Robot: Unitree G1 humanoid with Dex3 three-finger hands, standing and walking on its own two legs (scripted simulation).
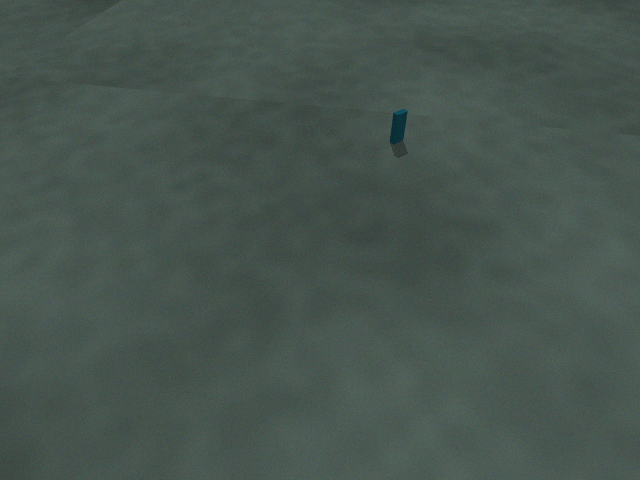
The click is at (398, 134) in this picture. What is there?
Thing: carton on end
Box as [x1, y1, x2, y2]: [390, 109, 407, 144]
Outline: 404,109 401,109 393,113 390,142 393,144 402,140 407,112
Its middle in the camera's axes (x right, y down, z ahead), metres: +0.41 -0.60 +2.08
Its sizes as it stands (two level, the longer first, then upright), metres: 0.069 0.032 0.173
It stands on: the floor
